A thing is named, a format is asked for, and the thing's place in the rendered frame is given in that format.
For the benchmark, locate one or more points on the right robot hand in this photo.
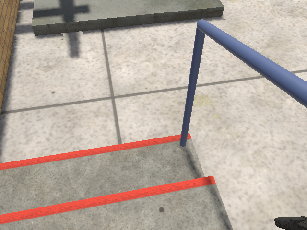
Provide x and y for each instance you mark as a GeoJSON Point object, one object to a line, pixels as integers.
{"type": "Point", "coordinates": [291, 223]}

